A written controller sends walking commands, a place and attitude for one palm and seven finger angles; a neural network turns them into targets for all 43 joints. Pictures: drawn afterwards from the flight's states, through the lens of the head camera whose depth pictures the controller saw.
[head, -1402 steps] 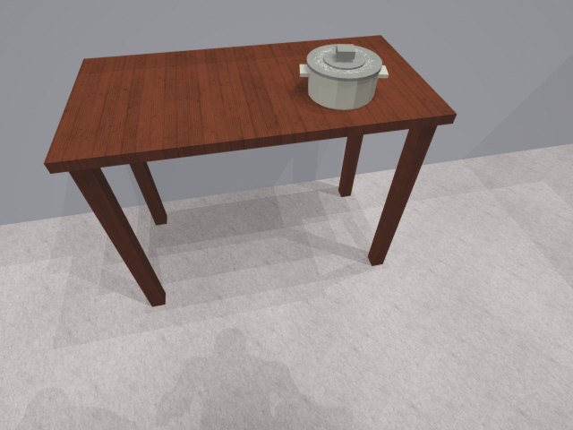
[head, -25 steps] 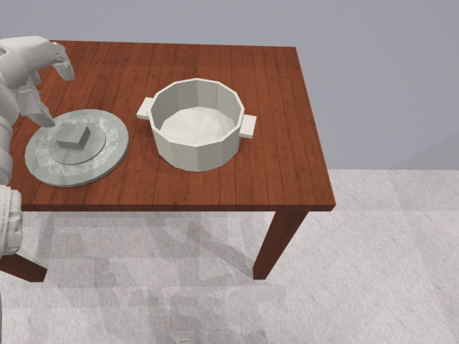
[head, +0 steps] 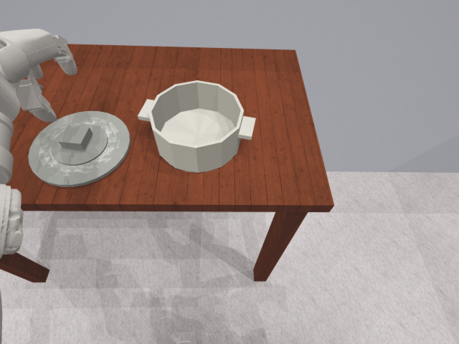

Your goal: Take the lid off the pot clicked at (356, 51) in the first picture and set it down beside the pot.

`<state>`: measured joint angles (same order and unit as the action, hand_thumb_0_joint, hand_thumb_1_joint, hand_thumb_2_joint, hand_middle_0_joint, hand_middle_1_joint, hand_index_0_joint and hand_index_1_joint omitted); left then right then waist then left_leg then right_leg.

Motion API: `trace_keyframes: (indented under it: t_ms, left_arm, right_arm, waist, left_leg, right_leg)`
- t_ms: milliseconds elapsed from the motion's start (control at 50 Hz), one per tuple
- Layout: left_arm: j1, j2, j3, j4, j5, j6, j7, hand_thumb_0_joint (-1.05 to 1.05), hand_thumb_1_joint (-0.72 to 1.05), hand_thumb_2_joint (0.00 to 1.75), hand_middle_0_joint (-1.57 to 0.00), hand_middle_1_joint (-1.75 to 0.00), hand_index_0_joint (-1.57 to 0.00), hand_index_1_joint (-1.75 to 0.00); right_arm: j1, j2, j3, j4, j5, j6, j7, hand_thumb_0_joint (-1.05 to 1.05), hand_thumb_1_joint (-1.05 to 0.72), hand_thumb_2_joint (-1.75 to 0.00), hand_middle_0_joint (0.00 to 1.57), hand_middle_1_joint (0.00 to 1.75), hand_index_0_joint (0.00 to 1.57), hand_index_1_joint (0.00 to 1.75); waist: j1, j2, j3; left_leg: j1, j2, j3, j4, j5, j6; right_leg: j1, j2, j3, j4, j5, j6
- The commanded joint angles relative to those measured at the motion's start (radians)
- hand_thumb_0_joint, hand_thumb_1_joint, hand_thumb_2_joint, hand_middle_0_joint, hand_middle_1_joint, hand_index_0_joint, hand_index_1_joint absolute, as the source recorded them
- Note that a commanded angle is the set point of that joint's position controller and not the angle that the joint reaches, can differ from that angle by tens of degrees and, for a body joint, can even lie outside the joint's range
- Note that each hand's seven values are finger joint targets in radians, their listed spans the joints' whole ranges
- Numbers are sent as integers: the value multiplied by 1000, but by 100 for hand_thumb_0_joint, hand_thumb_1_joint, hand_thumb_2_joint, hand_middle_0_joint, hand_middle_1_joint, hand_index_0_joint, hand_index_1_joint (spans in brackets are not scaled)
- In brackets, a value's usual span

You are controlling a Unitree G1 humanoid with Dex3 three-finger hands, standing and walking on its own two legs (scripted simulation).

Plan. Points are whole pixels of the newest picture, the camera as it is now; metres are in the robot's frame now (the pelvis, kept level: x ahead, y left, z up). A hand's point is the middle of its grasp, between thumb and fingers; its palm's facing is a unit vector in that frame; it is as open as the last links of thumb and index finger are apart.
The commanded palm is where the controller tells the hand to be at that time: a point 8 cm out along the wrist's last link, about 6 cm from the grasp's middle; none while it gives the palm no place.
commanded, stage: draw the hand back to the body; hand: left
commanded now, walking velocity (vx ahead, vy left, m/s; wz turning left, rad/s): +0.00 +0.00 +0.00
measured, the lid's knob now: (76, 137) +0.51 +0.29 +0.03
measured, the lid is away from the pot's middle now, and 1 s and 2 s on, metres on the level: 0.25 0.25 0.25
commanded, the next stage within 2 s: none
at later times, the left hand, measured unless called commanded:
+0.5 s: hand (67, 90) +0.44 +0.22 +0.20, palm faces +0.15 -0.85 -0.50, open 11.0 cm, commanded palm +0.39 +0.27 +0.23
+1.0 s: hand (55, 116) +0.38 +0.21 +0.21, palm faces +0.41 -0.88 -0.26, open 9.2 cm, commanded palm +0.32 +0.25 +0.22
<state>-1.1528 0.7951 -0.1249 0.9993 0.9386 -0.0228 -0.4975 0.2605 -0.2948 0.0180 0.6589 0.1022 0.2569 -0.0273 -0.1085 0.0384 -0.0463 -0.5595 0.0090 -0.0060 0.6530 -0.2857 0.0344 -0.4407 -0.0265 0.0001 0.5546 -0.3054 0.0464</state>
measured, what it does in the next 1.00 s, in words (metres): shifts its weight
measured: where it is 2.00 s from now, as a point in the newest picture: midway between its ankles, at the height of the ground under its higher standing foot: outside the picture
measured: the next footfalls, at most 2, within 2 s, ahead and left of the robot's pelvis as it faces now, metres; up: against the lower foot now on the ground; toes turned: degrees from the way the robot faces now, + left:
none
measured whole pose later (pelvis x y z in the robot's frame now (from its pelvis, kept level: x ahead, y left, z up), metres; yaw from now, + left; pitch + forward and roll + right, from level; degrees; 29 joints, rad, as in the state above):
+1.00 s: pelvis +0.03 -0.05 +0.02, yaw -1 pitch +0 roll +0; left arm -0.26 0.42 0.33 0.11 -0.08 0.03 0.07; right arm 0.15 -0.28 0.02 0.67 0.04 0.01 -0.08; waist 0.04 0.05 0.01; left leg -0.17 0.06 0.01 0.41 -0.25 -0.03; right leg -0.10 0.02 0.02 0.40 -0.30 -0.01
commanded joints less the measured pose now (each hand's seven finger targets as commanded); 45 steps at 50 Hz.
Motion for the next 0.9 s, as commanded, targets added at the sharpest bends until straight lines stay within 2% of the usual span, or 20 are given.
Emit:
trace_keyframes:
  t_ms: [0,80,100,160,200,260,300,320,340,360,400,420,460,480,520,580,620,700,760,880]
  left_arm:
    - [-445,292,115,-312,-10,-3,42,0,1,60,-33,-89,-33,-89]
    - [-307,267,121,-298,-40,12,36,0,1,60,-33,-89,-33,-89]
    - [-300,293,144,-337,-47,13,36,0,1,60,-33,-89,-33,-89]
    - [-259,329,182,-455,-52,15,42,0,1,60,-33,-89,-33,-89]
    - [-227,275,148,-429,-65,25,38,0,1,60,-33,-89,-33,-89]
    - [-196,295,175,-561,-76,27,44,0,1,60,-33,-89,-33,-89]
    - [-125,278,179,-537,-87,34,44,0,1,60,-33,-89,-33,-89]
    - [-207,38,342,-504,-652,-21,206,0,1,60,-33,-89,-33,-89]
    - [-117,-3,280,-507,-713,-47,282,0,1,60,-33,-89,-33,-89]
    - [-57,-40,305,-533,-803,-57,344,0,1,60,-33,-89,-33,-89]
    - [-48,-16,368,-637,-887,-65,435,0,1,60,-33,-89,-33,-89]
    - [-60,4,400,-699,-906,-66,468,0,1,60,-33,-89,-33,-89]
    - [3,62,492,-726,-931,-58,521,0,5,62,-33,-86,-33,-86]
    - [40,19,479,-751,-945,-55,535,0,8,63,-32,-85,-32,-85]
    - [146,-41,469,-735,-973,-36,552,0,12,64,-32,-82,-32,-82]
    - [224,-25,514,-863,-991,-38,569,0,19,66,-31,-77,-31,-77]
    - [264,-69,493,-921,-1000,-33,572,0,23,68,-30,-74,-30,-74]
    - [425,-66,534,-916,-1012,-14,573,0,32,71,-29,-68,-29,-68]
    - [421,-77,529,-1024,-1015,-20,572,0,39,73,-28,-64,-28,-64]
    - [523,-88,545,-1094,-1021,-19,579,0,52,77,-26,-55,-26,-55]
  right_arm:
    - [2,-164,-66,-112,-11,-6,5,0,-90,-90,20,30,20,30]
    - [-24,-160,-63,-125,-7,2,10,0,-90,-90,20,30,20,30]
    - [-31,-161,-64,-130,-5,4,11,0,-90,-90,20,30,20,30]
    - [-65,-156,-62,-151,-9,-1,15,0,-90,-90,20,30,20,30]
    - [-75,-151,-57,-146,-6,3,13,0,-90,-90,20,30,20,30]
    - [-107,-150,-56,-164,-10,-5,16,0,-90,-90,20,30,20,30]
    - [-119,-145,-52,-165,-10,-7,15,0,-90,-90,20,30,20,30]
    - [25,-83,-47,-190,-13,-73,-5,0,-90,-90,20,30,20,30]
    - [-28,-107,-21,-178,-14,-106,-21,0,-90,-90,20,30,20,30]
    - [-51,-110,-24,-191,-19,-131,-36,0,-90,-90,20,30,20,30]
    - [-67,-122,-20,-172,-29,-159,-52,0,-90,-90,20,30,20,30]
    - [-76,-122,-20,-165,-36,-173,-54,0,-90,-90,20,30,20,30]
    - [-85,-123,-16,-142,-51,-191,-60,0,-90,-90,20,30,20,30]
    - [-99,-115,-15,-142,-54,-203,-58,0,-90,-90,20,30,20,30]
    - [-111,-108,-17,-135,-56,-217,-57,0,-90,-90,20,30,20,30]
    - [-141,-105,-22,-143,-61,-240,-53,0,-90,-90,20,30,20,30]
    - [-155,-98,-24,-145,-63,-257,-49,0,-90,-90,20,30,20,30]
    - [-169,-102,-32,-137,-65,-262,-50,0,-90,-90,20,30,20,30]
    - [-195,-95,-34,-142,-64,-274,-51,0,-90,-90,20,30,20,30]
    - [-213,-93,-37,-138,-65,-288,-56,0,-90,-90,20,30,20,30]
  waist:
    - [17,87,-476]
    - [15,39,-411]
    - [23,36,-419]
    - [38,96,-459]
    - [28,57,-403]
    - [46,93,-446]
    - [49,66,-407]
    - [26,33,-296]
    - [41,21,-288]
    - [46,-25,-296]
    - [62,-22,-351]
    - [69,32,-378]
    - [91,101,-341]
    - [94,125,-323]
    - [98,82,-266]
    - [115,49,-284]
    - [116,56,-277]
    - [131,-45,-238]
    - [130,17,-243]
    - [137,-21,-231]
  left_leg:
    - [443,-46,-16,-40,472,31]
    - [400,-49,-8,-54,401,35]
    - [397,-50,-6,-63,394,38]
    - [448,-50,-21,-59,475,36]
    - [417,-50,-18,-76,428,34]
    - [468,-47,-28,-83,472,32]
    - [447,-50,-24,-88,456,32]
    - [571,18,-28,-138,290,0]
    - [623,41,-86,-186,217,-1]
    - [611,44,-69,-194,168,14]
    - [591,24,-29,-188,225,18]
    - [609,18,-19,-182,280,9]
    - [587,16,-9,-193,328,-4]
    - [584,13,0,-197,352,-9]
    - [549,12,23,-206,356,-6]
    - [556,11,39,-210,429,0]
    - [570,11,48,-209,453,1]
    - [523,1,76,-213,443,12]
    - [552,-4,85,-211,433,14]
    - [553,-10,91,-217,413,17]
  right_leg:
    - [39,92,-67,-41,313,-82]
    - [46,93,-67,-59,278,-79]
    - [69,89,-66,-60,290,-79]
    - [90,90,-61,-57,310,-84]
    - [83,88,-68,-72,288,-81]
    - [108,85,-64,-72,298,-82]
    - [117,86,-66,-81,297,-81]
    - [18,78,-87,-113,187,-113]
    - [10,79,-71,-129,129,-114]
    - [37,73,-55,-136,134,-103]
    - [143,60,-40,-145,217,-96]
    - [172,58,-38,-142,254,-96]
    - [207,58,-36,-146,290,-99]
    - [226,57,-36,-148,315,-98]
    - [255,58,-36,-156,354,-91]
    - [320,54,-33,-152,451,-84]
    - [326,54,-29,-155,475,-78]
    - [364,48,-24,-154,563,-65]
    - [357,40,-16,-160,573,-60]
    - [368,34,-14,-164,593,-50]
